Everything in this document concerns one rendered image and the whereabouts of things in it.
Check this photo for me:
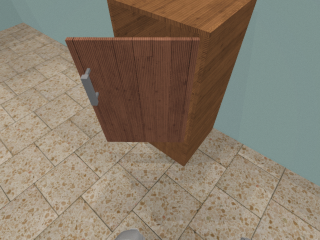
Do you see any robot left thigh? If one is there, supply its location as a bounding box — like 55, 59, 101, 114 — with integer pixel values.
115, 230, 146, 240

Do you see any cupboard door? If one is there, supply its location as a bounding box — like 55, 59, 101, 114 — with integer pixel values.
65, 37, 200, 143

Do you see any handle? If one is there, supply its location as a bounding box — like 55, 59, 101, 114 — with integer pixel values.
80, 68, 99, 106

